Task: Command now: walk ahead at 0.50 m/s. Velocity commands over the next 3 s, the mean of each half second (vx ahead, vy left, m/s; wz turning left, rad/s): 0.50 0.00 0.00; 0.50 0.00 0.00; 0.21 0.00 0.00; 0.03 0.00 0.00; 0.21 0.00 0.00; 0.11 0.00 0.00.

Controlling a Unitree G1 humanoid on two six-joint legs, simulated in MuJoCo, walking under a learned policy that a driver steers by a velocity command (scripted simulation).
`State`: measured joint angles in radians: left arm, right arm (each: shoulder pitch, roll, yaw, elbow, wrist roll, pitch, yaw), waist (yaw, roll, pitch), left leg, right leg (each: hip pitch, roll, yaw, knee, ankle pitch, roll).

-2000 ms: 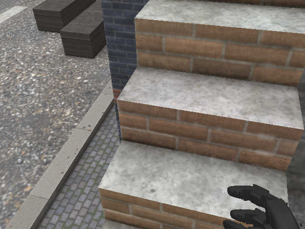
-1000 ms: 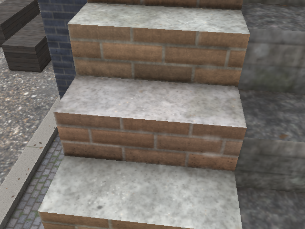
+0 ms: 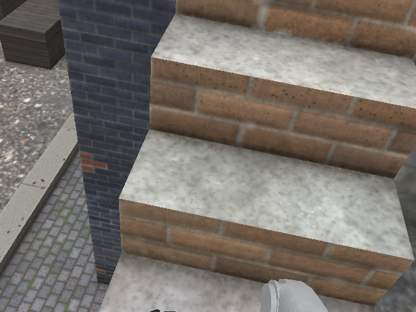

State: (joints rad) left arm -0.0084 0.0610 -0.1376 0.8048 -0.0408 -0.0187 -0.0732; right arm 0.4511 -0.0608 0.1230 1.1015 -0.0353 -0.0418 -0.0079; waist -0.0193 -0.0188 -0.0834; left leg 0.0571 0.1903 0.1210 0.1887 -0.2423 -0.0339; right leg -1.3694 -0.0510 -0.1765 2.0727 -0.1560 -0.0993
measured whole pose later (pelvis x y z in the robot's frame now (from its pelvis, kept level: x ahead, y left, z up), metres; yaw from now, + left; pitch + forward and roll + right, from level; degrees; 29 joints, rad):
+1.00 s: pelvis +0.20 -0.06 +0.20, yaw +0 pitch +1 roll -4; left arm 0.01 0.07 -0.16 0.76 -0.04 -0.06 -0.05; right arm 0.43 -0.06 0.10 1.07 -0.05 -0.01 0.02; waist -0.04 -0.01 -0.10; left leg -0.07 0.15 0.06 0.29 -0.24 0.00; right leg -1.38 -0.06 -0.08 2.13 -0.20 -0.06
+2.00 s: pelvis +0.33 -0.14 +0.39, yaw +0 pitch -1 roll +0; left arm 0.21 0.16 -0.05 1.16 0.00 -0.05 -0.02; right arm 0.19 -0.17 0.04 1.02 -0.01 0.06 -0.01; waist 0.00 0.02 0.01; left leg -0.25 -0.02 0.01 0.51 -0.25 0.04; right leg -0.18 0.06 -0.13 0.45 -0.26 -0.10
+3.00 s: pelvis +0.47 -0.19 +0.46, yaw -1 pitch -1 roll +5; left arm 0.23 0.22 -0.02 1.08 0.04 -0.02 -0.02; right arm 0.10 -0.20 0.02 0.90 0.00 0.01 0.05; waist -0.07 -0.05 0.02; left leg -0.48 -0.10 0.01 1.36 -0.82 0.02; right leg -0.03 -0.05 -0.11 0.45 0.24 -0.05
